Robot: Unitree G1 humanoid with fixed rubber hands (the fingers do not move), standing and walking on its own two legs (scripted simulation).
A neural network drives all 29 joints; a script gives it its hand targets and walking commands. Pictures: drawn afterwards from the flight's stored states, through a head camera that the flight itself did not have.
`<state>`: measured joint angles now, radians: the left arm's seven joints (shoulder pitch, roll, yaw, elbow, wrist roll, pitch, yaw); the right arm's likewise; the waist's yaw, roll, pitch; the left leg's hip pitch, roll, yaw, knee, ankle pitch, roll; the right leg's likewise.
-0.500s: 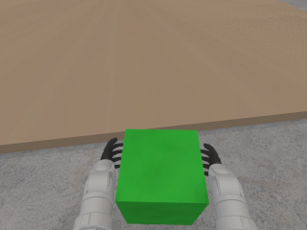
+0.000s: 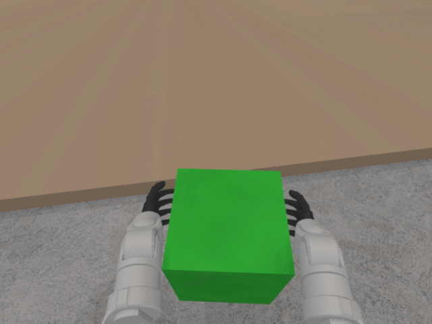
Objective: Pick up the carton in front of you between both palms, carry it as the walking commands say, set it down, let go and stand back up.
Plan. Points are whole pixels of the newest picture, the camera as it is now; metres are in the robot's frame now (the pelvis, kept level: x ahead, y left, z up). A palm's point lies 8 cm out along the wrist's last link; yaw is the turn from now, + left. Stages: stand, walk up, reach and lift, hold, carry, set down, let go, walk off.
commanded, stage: reach and lift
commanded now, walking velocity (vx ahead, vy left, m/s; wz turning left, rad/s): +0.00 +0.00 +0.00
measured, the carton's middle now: (226, 240) +0.31 +0.00 -0.05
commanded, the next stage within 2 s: hold in 0.40 s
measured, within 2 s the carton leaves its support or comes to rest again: neither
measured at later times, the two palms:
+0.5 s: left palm (150, 215) +0.31 +0.15 +0.05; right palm (304, 224) +0.29 -0.15 +0.03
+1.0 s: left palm (148, 216) +0.29 +0.15 +0.06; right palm (309, 224) +0.28 -0.15 +0.05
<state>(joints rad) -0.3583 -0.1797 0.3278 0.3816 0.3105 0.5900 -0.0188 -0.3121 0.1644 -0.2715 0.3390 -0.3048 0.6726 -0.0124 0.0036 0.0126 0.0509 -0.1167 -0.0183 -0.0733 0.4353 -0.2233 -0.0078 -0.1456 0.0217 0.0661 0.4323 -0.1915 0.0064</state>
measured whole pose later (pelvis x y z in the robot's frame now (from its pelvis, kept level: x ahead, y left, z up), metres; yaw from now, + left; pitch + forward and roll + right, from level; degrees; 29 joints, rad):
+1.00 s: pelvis -0.01 +0.00 +0.00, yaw +0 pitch -9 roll +0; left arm -0.36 -0.18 0.31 0.31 0.31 0.70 -0.02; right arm -0.33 0.16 -0.26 0.28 -0.31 0.77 0.00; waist 0.00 0.01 0.05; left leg -0.06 -0.02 -0.08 0.41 -0.21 -0.01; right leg -0.08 0.02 0.06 0.40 -0.17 0.00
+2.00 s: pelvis +0.00 +0.00 +0.00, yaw +0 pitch -5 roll +0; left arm -0.29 -0.16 0.25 0.24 0.27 0.73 0.00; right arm -0.28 0.16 -0.21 0.23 -0.29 0.79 -0.01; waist 0.00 -0.01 -0.01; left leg -0.13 -0.02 -0.08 0.44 -0.30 -0.01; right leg -0.15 0.02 0.06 0.43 -0.27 0.01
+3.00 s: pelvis +0.44 +0.01 -0.02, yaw +4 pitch +3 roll -1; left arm -0.08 -0.13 0.06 -0.52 0.02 1.16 0.15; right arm -0.08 0.10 -0.07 -0.54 -0.01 1.23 -0.16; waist 0.00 0.03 -0.09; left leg -0.13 0.08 0.07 0.85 -0.49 -0.01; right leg -0.47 -0.02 -0.26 0.59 -0.16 -0.12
